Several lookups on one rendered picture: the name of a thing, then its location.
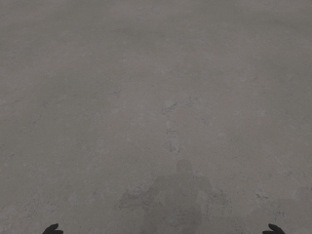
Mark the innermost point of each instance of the robot left hand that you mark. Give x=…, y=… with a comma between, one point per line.
x=52, y=229

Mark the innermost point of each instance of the robot right hand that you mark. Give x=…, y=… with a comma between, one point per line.
x=275, y=228

